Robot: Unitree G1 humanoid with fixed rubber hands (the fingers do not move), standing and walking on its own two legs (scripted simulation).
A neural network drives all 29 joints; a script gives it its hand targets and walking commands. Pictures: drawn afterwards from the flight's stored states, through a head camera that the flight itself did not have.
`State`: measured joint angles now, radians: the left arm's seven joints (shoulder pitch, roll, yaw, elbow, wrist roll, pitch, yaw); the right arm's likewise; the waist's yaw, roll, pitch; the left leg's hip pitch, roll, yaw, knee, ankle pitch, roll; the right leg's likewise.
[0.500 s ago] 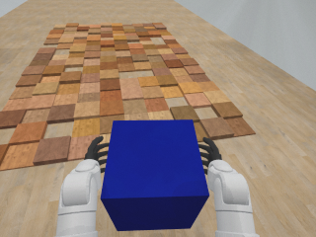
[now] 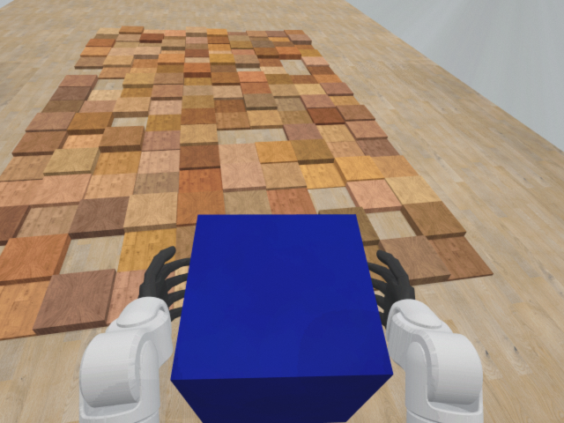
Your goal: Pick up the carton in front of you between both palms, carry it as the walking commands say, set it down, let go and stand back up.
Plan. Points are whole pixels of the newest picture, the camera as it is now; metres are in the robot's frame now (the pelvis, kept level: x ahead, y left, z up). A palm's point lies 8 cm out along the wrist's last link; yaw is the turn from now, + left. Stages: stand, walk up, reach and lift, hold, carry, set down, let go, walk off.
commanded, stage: carry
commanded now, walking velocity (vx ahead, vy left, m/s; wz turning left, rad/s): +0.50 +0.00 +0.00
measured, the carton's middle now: (277, 325) +0.26 +0.01 +0.04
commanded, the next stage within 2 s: none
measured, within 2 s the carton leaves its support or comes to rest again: neither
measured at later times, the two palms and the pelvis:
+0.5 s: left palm (216, 121) +0.62 +0.14 +0.16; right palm (367, 131) +0.63 -0.16 +0.15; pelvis +0.31 -0.02 -0.01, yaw +1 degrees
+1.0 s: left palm (233, 56) +1.01 +0.15 +0.15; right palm (339, 63) +1.01 -0.15 +0.15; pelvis +0.63 +0.00 +0.02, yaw +0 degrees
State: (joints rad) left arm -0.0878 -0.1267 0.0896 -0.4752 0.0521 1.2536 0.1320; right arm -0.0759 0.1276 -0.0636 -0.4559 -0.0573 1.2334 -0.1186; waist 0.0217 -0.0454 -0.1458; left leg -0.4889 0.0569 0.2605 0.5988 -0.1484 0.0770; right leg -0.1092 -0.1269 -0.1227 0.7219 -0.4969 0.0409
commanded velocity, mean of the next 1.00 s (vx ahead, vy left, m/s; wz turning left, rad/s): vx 0.50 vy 0.00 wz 0.00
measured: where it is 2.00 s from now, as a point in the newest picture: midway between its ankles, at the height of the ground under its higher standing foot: (275, 209)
